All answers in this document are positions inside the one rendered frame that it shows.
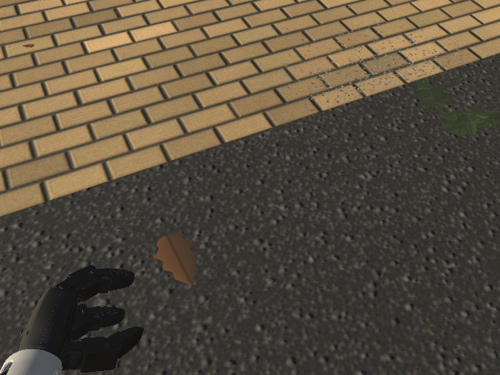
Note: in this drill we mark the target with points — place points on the robot left hand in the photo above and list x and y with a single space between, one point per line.
57 321

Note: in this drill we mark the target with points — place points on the left robot forearm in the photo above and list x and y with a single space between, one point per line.
32 362

